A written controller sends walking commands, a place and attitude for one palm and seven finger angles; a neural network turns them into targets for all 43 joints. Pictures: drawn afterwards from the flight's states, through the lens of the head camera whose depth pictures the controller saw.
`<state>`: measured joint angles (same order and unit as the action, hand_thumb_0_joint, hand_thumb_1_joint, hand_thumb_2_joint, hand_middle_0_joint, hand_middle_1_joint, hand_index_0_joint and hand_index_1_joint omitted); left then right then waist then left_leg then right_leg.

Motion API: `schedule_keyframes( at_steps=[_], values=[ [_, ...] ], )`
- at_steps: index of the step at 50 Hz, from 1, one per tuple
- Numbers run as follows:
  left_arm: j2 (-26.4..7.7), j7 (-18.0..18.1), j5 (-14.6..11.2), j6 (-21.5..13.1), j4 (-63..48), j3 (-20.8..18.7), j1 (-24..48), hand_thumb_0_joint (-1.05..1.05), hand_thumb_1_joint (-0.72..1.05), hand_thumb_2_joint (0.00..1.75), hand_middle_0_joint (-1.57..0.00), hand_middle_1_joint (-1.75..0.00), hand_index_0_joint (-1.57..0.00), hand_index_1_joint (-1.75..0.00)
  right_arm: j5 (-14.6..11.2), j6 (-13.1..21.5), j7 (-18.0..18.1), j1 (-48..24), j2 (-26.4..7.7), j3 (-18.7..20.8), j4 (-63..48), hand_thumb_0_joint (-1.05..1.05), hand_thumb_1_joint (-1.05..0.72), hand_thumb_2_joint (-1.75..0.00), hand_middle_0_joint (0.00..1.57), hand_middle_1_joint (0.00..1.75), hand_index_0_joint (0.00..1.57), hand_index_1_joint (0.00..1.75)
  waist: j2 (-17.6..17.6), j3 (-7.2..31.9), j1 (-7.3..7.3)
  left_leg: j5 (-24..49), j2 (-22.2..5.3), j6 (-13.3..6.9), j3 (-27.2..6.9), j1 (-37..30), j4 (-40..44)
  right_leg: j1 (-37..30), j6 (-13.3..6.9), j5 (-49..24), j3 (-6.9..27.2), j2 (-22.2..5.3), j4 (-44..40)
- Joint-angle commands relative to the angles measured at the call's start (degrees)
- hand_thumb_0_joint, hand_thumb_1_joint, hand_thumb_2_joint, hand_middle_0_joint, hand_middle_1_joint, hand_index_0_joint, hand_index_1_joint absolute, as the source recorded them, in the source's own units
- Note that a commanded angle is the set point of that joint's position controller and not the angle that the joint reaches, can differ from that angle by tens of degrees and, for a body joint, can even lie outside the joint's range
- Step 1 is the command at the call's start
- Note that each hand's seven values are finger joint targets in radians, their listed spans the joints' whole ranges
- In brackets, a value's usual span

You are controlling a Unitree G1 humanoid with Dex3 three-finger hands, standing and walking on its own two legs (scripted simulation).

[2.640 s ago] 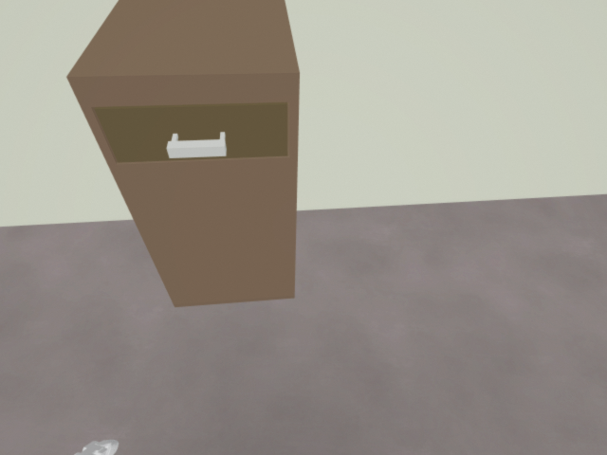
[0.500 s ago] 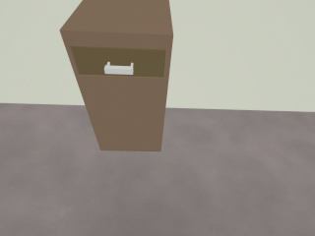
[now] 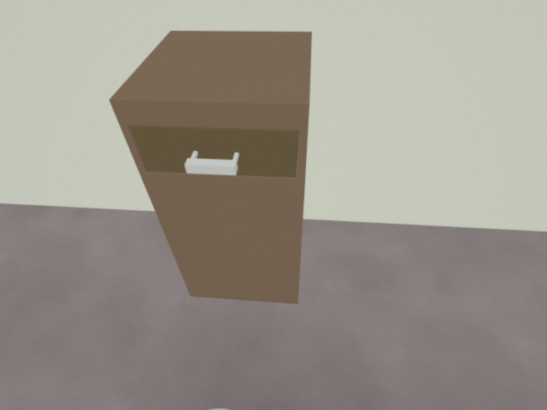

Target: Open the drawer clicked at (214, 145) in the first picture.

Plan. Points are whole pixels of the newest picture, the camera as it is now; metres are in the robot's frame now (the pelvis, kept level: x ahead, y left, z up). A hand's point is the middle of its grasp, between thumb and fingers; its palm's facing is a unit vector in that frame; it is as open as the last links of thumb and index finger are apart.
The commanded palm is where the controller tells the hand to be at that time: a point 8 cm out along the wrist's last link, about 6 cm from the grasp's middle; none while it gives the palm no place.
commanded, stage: take the last steps up to it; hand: left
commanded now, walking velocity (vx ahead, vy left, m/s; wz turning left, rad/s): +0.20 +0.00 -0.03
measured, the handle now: (213, 161) +0.66 +0.20 -0.02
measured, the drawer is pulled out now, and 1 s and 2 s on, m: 0.00 0.00 0.00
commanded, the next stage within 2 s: come to a stop and stand still in 0.10 s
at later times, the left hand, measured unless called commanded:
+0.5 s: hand out of the picture +0.14 +0.20 -0.19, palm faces +0.05 -0.98 -0.20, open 7.4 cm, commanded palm none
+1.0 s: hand out of the picture +0.14 +0.13 -0.17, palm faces +0.00 -0.97 -0.24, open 7.3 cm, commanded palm none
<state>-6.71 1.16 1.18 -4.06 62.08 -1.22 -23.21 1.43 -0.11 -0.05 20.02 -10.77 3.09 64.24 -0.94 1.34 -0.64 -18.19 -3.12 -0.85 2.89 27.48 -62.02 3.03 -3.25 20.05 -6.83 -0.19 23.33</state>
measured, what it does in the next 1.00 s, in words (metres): walks ahead: left foot, then right foot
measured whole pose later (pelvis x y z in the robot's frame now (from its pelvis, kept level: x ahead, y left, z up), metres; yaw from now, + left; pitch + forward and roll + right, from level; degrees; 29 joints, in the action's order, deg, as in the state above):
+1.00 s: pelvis +0.10 -0.05 +0.00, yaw -2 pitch +0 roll +0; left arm -8.3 2.0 1.2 1.1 58.5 -1.6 -15.2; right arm 0.5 -3.1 1.0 17.0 -9.7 3.0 61.6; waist -2.0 -0.5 0.9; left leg -23.0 -2.3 0.9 1.8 17.0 -41.7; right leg 13.0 -2.0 15.6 -4.2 -0.3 28.4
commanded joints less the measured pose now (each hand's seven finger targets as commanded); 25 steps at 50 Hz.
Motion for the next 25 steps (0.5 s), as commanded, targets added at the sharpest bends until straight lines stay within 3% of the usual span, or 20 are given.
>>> schedule_keyframes(
  at_steps=[1,4,7,9,10,11,12,13,14,15,16,18,20,23,25],
  values=[
    [-5.23,0.54,0.15,-0.88,1.14,-0.37,-8.15,0.00,0.90,0.90,-0.20,-0.30,-0.20,-0.30,-0.08,1.22,-0.62,-4.96,0.49,-0.11,-5.26,0.00,-0.90,-0.90,0.20,0.30,0.20,0.30,8.25,-12.06,0.55,6.33,-1.20,1.15,2.27,9.74,2.15,3.76,-3.63,-34.91,7.80,-12.12,-11.67],
    [-5.41,1.02,0.27,-1.03,2.12,-0.51,-10.24,0.00,0.90,0.90,-0.20,-0.30,-0.20,-0.30,-0.33,1.64,-0.96,-10.09,0.63,-0.40,-7.15,0.00,-0.90,-0.90,0.20,0.30,0.20,0.30,8.03,-10.67,-0.45,7.83,-0.73,0.86,4.59,9.35,9.86,-0.47,-3.97,-45.27,6.28,-11.18,-9.87],
    [-5.88,1.38,0.21,-0.85,3.11,-0.57,-10.95,0.00,0.90,0.90,-0.20,-0.30,-0.20,-0.30,-0.47,2.24,-0.93,-13.55,1.21,-0.95,-8.27,0.00,-0.90,-0.90,0.20,0.30,0.20,0.30,8.20,-9.73,-0.78,8.41,1.14,-0.16,6.60,3.83,18.71,-1.80,-3.92,-52.99,5.78,-11.20,-7.90],
    [-6.85,1.44,0.14,-0.87,3.39,-0.91,-10.47,0.00,0.90,0.90,-0.20,-0.30,-0.20,-0.30,-0.44,2.69,-0.38,-11.34,0.86,-0.88,-7.58,0.00,-0.90,-0.90,0.20,0.30,0.20,0.30,8.52,-7.60,0.65,9.03,3.77,-1.54,7.93,-3.98,22.76,-1.60,-3.60,-60.94,5.15,-11.22,-2.95],
    [-7.40,1.54,0.05,-0.82,3.28,-1.13,-9.53,0.00,0.90,0.90,-0.20,-0.30,-0.20,-0.30,-0.36,2.88,0.12,-7.51,0.25,-0.75,-6.46,0.00,-0.90,-0.90,0.20,0.30,0.20,0.30,8.65,-5.30,2.59,10.48,5.14,-2.21,7.93,-8.98,26.12,-2.22,-2.80,-63.65,4.38,-10.29,1.65],
    [-7.22,1.78,-0.26,-0.54,3.41,-0.94,-8.62,0.00,0.90,0.90,-0.20,-0.30,-0.20,-0.30,-0.17,2.97,0.73,-1.85,-0.94,-0.65,-4.35,0.00,-0.90,-0.90,0.20,0.30,0.20,0.30,8.33,-1.86,5.21,16.54,5.20,-2.48,6.94,-16.73,31.66,-1.09,-1.26,-63.65,3.99,-9.38,9.97],
    [-6.48,1.94,-0.79,-0.27,3.06,-0.78,-8.50,0.00,0.90,0.90,-0.20,-0.30,-0.20,-0.30,0.14,2.90,1.49,4.41,-3.62,-0.17,-2.69,0.00,-0.90,-0.90,0.20,0.30,0.20,0.30,6.05,3.93,7.22,35.91,-0.92,-3.93,2.17,-28.62,32.12,4.30,1.12,-52.54,2.99,-6.88,19.84],
    [-3.66,2.31,-1.84,0.03,2.92,-0.11,-11.95,0.00,0.90,0.90,-0.20,-0.30,-0.20,-0.30,0.11,3.08,2.12,8.63,-8.12,0.46,-2.37,0.00,-0.90,-0.90,0.20,0.30,0.20,0.30,-3.91,12.84,6.59,69.18,-16.52,-10.49,-13.45,-43.36,28.26,16.66,3.30,-12.62,1.86,-0.90,35.83],
    [-2.16,2.57,-2.02,0.50,3.05,-0.01,-14.62,0.00,0.90,0.90,-0.20,-0.30,-0.20,-0.30,-1.33,2.50,2.78,7.82,-9.00,0.02,-2.37,0.00,-0.90,-0.90,0.20,0.30,0.20,0.30,-6.34,15.40,4.28,87.35,-23.55,-15.96,-17.92,-39.54,32.72,15.70,3.18,16.34,7.69,0.77,45.45],
    [-3.40,2.99,-1.57,1.67,2.70,-0.45,-13.17,0.00,0.90,0.90,-0.20,-0.30,-0.20,-0.30,-1.87,2.36,3.44,2.73,-8.12,-0.42,-3.41,0.00,-0.90,-0.90,0.20,0.30,0.20,0.30,-3.46,9.55,3.00,82.55,-23.68,-16.81,-15.27,-33.33,35.61,16.53,3.31,15.85,11.25,-1.23,47.01],
    [-3.89,3.09,-1.40,2.55,1.61,-0.61,-9.08,0.00,0.90,0.90,-0.20,-0.30,-0.20,-0.30,-1.94,2.72,3.96,-0.89,-7.43,-0.42,-4.28,0.00,-0.90,-0.90,0.20,0.30,0.20,0.30,-3.43,4.41,3.03,73.60,-22.79,-15.52,-13.66,-26.15,38.73,17.87,4.40,12.41,12.54,-2.44,46.27],
    [-3.53,2.54,-0.43,4.46,0.60,-1.37,-6.16,0.00,0.90,0.90,-0.20,-0.30,-0.20,-0.30,-1.45,1.83,3.89,-7.56,-3.62,-1.26,-5.47,0.00,-0.90,-0.90,0.20,0.30,0.20,0.30,-3.76,-4.45,-0.10,58.00,-17.61,-11.66,-7.25,-13.51,43.02,16.72,5.51,9.52,10.48,-4.55,42.26],
    [-3.51,2.02,-0.25,6.27,0.16,-1.94,-7.40,0.00,0.90,0.90,-0.20,-0.30,-0.20,-0.30,-1.17,1.12,3.63,-10.66,-4.23,-0.76,-6.18,0.00,-0.90,-0.90,0.20,0.30,0.20,0.30,-4.61,-2.71,-1.57,53.12,-15.57,-10.14,-3.43,-12.62,42.90,16.96,5.95,5.57,8.73,-3.56,42.34],
    [-4.71,1.59,0.06,7.50,-1.65,-3.31,-5.81,0.00,0.90,0.90,-0.20,-0.30,-0.20,-0.30,-0.81,0.55,3.31,-11.31,-4.93,0.35,-7.81,0.00,-0.90,-0.90,0.20,0.30,0.20,0.30,-3.76,0.51,-1.75,46.83,-15.07,-9.90,-1.86,-11.29,42.36,18.95,6.42,2.04,8.52,-2.47,47.31],
    [-5.10,1.22,-0.01,7.94,-3.24,-3.89,-3.63,0.00,0.90,0.90,-0.20,-0.30,-0.20,-0.30,-0.57,0.31,2.88,-13.55,-5.67,0.81,-8.84,0.00,-0.90,-0.90,0.20,0.30,0.20,0.30,-5.60,1.12,-1.89,39.62,-14.21,-9.64,-0.99,-10.17,42.45,20.12,6.66,0.56,8.44,-2.35,47.69]
  ],
)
